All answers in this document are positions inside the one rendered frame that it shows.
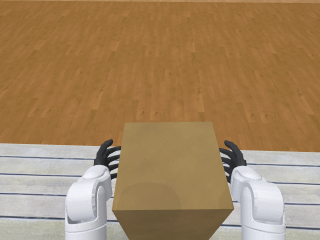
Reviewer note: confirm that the right robot forearm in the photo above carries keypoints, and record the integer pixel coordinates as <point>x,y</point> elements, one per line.
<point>262,206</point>

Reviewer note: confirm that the carton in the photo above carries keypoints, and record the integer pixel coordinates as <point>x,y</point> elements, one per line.
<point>171,183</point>

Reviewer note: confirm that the robot right hand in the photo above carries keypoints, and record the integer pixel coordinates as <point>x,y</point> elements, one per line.
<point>236,160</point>

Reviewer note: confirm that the robot left hand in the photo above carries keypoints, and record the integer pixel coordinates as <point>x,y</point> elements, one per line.
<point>103,159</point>

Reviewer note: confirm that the left robot forearm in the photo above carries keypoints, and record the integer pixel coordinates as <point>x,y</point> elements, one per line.
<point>86,205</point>

